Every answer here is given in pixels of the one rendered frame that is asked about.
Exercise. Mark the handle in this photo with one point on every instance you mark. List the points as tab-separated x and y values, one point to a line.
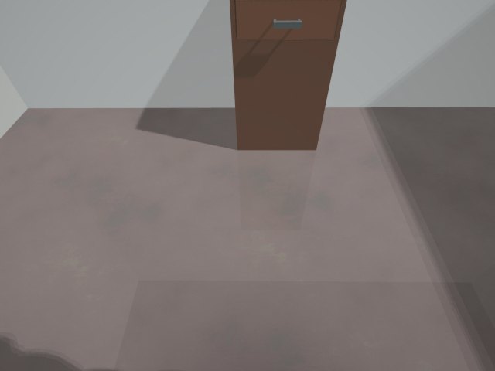
294	24

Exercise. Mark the cabinet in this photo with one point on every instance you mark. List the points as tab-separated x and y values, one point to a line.
280	88

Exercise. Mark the drawer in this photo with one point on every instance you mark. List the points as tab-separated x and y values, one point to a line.
255	18

